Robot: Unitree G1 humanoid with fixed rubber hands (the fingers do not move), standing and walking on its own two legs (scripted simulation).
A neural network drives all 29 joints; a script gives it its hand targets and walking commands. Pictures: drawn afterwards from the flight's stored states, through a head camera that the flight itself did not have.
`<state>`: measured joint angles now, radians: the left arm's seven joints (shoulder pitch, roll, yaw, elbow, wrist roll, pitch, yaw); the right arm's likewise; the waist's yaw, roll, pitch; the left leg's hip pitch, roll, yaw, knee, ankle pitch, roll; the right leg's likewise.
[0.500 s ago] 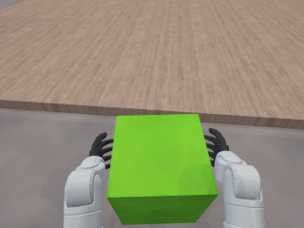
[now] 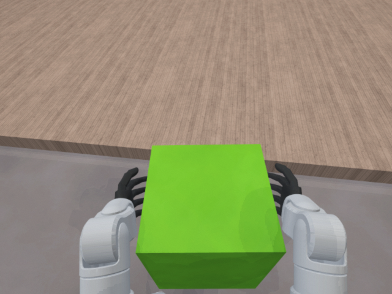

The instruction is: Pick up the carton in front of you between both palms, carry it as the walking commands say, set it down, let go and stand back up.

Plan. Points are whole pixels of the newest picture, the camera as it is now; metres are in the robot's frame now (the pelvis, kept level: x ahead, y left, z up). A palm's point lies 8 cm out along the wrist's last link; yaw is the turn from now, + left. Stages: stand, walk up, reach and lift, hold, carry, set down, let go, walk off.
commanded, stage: carry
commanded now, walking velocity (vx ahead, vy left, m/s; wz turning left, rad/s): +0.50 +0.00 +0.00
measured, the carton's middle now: (206, 221) +0.27 +0.00 +0.00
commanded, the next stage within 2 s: none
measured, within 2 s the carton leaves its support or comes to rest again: neither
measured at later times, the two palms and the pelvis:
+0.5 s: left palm (150, 100) +0.61 +0.16 +0.05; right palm (257, 102) +0.59 -0.14 +0.06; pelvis +0.35 +0.04 +0.00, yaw -4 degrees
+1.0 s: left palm (172, 15) +0.97 +0.12 +0.14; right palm (257, 10) +0.98 -0.18 +0.14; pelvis +0.59 -0.02 -0.02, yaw -2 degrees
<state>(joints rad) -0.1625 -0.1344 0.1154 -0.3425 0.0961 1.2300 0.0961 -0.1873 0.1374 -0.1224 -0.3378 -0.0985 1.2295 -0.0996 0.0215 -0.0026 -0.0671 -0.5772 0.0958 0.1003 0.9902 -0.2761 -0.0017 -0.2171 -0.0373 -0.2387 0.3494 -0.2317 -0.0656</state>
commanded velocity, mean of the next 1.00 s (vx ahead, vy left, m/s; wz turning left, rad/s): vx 0.27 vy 0.00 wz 0.00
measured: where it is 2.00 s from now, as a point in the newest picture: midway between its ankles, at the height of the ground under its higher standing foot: (209, 194)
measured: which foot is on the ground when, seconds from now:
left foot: up 0.00-0.22, down 0.24-0.70, up 0.72-0.94, down 0.96-1.00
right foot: down 0.00-0.26, up 0.28-0.66, down 0.68-1.00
